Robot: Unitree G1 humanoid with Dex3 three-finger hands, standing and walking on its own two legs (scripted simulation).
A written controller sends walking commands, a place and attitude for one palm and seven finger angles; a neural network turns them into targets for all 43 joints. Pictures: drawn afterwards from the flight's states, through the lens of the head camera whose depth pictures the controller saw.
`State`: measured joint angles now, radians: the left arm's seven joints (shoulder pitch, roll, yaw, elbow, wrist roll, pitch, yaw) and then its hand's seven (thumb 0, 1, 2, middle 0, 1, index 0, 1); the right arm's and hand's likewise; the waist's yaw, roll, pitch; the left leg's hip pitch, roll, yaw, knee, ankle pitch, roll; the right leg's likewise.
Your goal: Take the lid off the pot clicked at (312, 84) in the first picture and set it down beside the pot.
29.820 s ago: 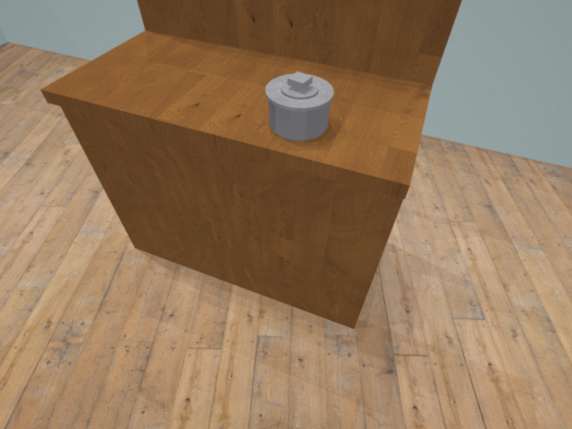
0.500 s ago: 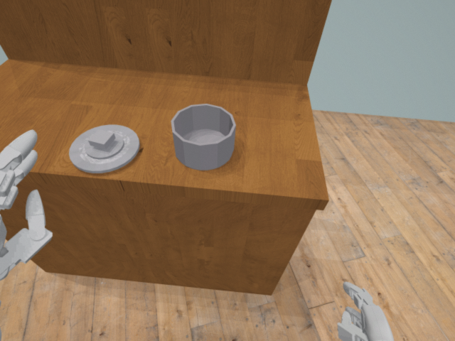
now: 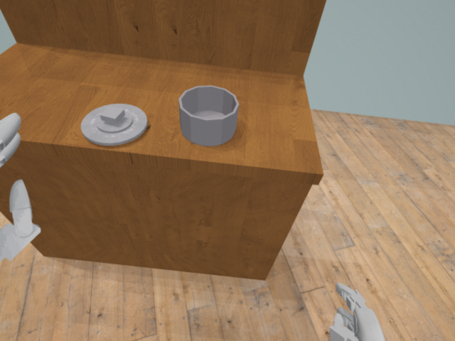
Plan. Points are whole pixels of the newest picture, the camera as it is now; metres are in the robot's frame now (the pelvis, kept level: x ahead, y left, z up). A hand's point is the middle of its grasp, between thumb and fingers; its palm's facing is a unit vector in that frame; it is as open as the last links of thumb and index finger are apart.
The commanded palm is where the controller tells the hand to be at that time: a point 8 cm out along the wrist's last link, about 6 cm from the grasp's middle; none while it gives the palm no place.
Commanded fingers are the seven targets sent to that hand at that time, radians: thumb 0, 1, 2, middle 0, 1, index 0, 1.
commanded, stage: step back with the hand held close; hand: left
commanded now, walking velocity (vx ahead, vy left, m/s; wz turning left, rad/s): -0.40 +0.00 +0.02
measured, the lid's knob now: (112, 114) +0.59 +0.31 +0.04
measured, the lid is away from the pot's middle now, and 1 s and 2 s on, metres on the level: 0.23 0.23 0.23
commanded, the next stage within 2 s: stop stepping back and stand still in 0.40 s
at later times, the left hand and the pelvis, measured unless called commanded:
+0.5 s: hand out of the picture +0.09 +0.24 +0.21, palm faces +0.30 -0.86 -0.42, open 7.4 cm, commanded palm +0.02 +0.29 +0.23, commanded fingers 0.00 0.90 0.90 -0.20 -0.30 -0.20 -0.30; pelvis -0.12 +0.02 +0.00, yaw -3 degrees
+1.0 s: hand out of the picture -0.03 +0.28 +0.20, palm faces +0.41 -0.86 -0.29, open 7.4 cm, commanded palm -0.12 +0.31 +0.23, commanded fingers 0.00 0.90 0.90 -0.20 -0.30 -0.20 -0.30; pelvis -0.25 +0.04 +0.00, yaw -2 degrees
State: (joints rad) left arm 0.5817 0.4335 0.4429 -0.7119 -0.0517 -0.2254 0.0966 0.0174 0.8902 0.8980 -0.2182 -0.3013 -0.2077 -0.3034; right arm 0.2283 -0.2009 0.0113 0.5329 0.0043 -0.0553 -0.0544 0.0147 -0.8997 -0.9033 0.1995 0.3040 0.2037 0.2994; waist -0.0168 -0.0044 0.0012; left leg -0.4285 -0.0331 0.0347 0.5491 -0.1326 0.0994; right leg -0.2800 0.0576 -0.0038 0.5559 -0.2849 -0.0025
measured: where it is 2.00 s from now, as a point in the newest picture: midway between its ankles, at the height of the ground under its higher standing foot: outside the picture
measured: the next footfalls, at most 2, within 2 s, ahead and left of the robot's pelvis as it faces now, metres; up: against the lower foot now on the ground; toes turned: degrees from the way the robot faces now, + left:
right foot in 0.10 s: -0.02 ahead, -0.13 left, +0.00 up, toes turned +3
left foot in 0.26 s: +0.05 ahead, +0.07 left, +0.00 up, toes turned +1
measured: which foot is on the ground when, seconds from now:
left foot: down 0.00-0.16, up 0.18-0.24, down 0.26-0.66, up 0.68-0.86, down 0.88-1.00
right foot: up 0.00-0.08, down 0.10-0.36, up 0.38-0.62, down 0.64-0.88, up 0.90-1.00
